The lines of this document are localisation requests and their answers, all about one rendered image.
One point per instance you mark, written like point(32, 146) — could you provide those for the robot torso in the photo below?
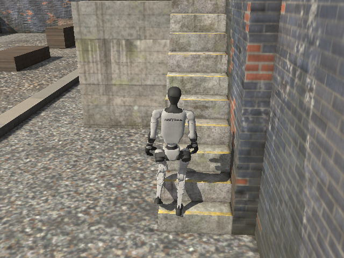
point(172, 131)

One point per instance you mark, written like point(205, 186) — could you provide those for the robot right hand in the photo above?
point(195, 148)

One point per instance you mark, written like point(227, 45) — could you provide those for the robot left forearm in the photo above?
point(150, 142)

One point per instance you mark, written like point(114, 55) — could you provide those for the robot right upper arm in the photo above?
point(191, 124)

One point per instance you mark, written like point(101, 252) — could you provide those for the robot left hand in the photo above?
point(147, 151)

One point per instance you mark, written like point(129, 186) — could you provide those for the left robot shin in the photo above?
point(160, 182)

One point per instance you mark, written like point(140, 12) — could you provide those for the robot right forearm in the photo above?
point(194, 141)

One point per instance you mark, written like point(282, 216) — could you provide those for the robot left upper arm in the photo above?
point(156, 114)

